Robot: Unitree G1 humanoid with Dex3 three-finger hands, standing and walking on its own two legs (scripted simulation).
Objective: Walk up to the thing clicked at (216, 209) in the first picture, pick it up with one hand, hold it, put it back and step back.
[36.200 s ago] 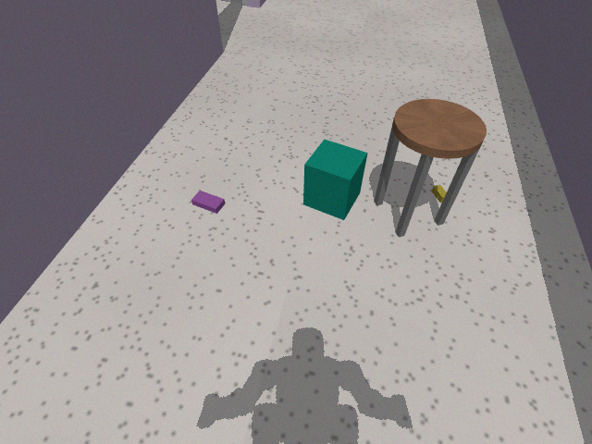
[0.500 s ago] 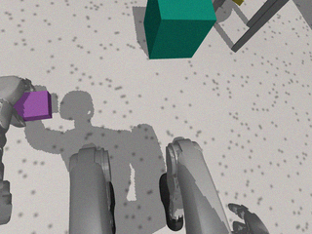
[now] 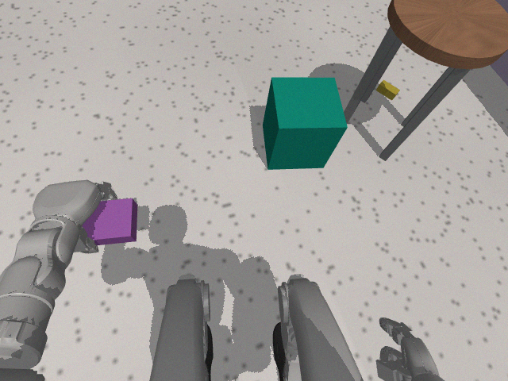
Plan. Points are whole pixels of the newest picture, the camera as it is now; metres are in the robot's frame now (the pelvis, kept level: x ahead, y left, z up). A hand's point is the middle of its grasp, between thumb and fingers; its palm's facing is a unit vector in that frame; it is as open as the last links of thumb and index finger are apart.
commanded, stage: lift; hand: left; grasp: from above
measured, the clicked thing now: (94, 223) +0.38 +0.28 -0.11
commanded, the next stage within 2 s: hold in 0.78 s
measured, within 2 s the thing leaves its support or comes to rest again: neither
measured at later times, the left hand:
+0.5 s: hand (72, 199) +0.35 +0.24 +0.06, palm faces -0.44 -0.08 -0.90, open 9.7 cm
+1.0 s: hand (63, 156) +0.38 +0.23 +0.12, palm faces -0.45 -0.09 -0.89, open 9.6 cm
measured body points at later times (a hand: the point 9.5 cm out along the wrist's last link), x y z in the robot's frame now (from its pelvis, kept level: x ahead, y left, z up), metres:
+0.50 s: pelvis +0.04 +0.00 +0.14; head +0.11 +0.00 +0.59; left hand +0.37 +0.24 +0.11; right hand +0.15 -0.27 +0.03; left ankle +0.09 +0.11 -0.51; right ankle +0.08 -0.14 -0.51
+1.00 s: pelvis +0.08 +0.00 +0.20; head +0.13 -0.01 +0.65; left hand +0.40 +0.23 +0.17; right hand +0.19 -0.27 +0.07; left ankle +0.09 +0.11 -0.51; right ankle +0.08 -0.14 -0.51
